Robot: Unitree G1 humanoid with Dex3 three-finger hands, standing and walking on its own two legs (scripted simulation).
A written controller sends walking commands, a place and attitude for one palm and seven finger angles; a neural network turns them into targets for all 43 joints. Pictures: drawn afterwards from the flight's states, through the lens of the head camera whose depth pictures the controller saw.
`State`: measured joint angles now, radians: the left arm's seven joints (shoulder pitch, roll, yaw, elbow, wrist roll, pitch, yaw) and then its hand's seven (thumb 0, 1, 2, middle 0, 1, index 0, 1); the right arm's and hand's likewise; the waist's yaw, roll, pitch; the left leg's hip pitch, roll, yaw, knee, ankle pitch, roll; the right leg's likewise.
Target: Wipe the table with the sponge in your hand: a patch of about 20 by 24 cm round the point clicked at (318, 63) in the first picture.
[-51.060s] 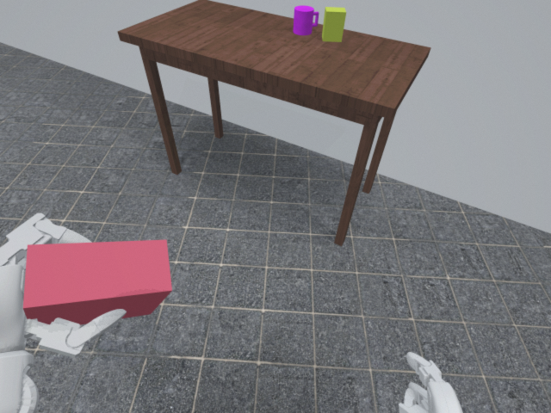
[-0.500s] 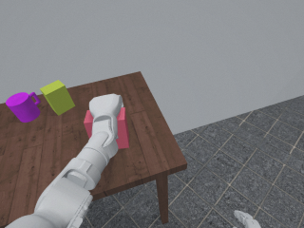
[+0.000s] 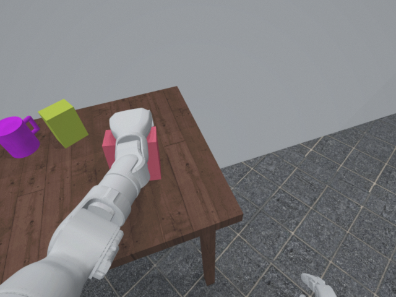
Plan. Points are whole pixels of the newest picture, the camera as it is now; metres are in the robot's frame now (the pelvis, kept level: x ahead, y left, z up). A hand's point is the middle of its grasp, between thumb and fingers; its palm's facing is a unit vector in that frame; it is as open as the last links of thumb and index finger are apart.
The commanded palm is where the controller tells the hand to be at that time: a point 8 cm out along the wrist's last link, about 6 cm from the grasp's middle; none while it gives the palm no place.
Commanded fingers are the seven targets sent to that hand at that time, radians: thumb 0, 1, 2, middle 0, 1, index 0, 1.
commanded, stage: wipe forward along the third lane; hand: left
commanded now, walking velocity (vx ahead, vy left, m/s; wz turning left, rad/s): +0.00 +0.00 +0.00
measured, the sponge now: (136, 162) +0.42 +0.17 +0.02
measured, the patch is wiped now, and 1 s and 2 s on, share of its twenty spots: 0.95 1.00 1.00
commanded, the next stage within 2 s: wipe back along the third lane in 0.22 s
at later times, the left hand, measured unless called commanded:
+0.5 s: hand (134, 132) +0.47 +0.17 +0.08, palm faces -0.05 -0.03 -1.00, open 9.9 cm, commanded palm +0.44 +0.18 +0.11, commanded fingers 0.00 0.10 1.30 -1.20 -1.60 -1.20 -1.60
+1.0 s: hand (132, 140) +0.44 +0.17 +0.08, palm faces +0.04 -0.05 -1.00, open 10.0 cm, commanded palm +0.39 +0.16 +0.11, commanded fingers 0.00 0.10 1.30 -1.20 -1.60 -1.20 -1.60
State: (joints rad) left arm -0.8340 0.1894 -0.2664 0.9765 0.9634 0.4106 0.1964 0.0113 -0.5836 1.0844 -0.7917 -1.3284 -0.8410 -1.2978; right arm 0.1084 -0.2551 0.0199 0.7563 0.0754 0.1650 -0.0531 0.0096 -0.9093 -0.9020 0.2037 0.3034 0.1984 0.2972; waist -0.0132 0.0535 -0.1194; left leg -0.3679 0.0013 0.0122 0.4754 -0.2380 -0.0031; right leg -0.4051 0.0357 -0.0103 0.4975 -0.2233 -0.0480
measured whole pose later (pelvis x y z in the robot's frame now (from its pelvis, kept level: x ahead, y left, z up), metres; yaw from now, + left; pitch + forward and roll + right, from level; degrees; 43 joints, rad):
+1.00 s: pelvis +0.04 +0.03 +0.00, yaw +1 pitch +7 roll +0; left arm -0.65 0.14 -0.41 0.66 0.97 0.57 0.21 -0.01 -0.47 1.04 -0.68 -1.42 -0.70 -1.44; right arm 0.01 -0.25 0.01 0.69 0.09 0.27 0.03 0.01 -0.91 -0.90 0.20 0.30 0.20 0.30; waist 0.04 0.05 -0.14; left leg -0.29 -0.02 0.01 0.47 -0.30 0.03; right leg -0.31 0.01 -0.01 0.47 -0.28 -0.02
